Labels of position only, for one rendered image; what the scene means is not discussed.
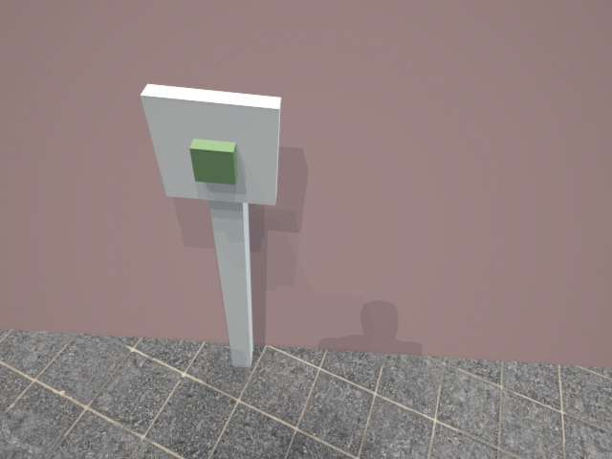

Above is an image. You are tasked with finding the panel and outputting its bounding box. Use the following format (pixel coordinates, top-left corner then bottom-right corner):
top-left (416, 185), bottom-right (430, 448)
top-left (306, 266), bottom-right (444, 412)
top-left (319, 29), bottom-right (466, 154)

top-left (141, 84), bottom-right (281, 367)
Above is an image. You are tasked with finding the button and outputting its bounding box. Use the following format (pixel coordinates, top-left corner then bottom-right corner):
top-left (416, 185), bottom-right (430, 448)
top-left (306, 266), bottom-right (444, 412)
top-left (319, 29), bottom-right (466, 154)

top-left (189, 139), bottom-right (238, 185)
